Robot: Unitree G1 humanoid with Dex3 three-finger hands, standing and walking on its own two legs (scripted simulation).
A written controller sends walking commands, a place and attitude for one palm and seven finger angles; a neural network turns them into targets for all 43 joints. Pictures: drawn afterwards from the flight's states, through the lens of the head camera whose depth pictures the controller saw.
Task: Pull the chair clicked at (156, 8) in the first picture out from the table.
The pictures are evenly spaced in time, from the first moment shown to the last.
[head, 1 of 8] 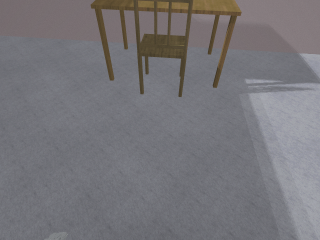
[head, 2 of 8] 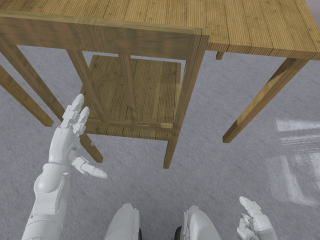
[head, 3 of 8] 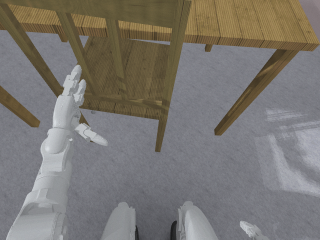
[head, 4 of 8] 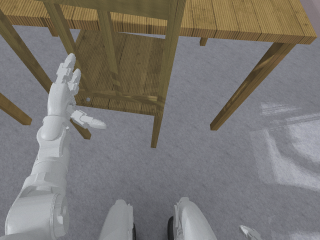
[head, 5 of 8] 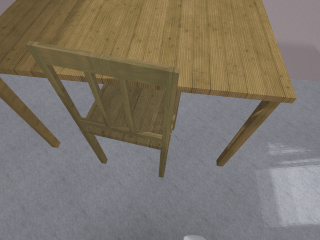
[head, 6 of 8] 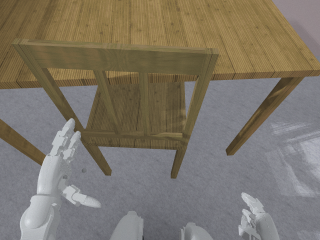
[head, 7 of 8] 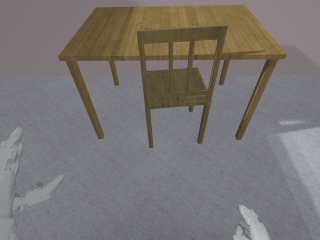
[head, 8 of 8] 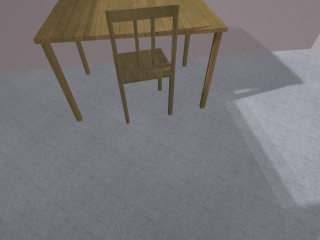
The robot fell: no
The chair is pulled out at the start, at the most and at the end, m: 0.00 0.00 -0.13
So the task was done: no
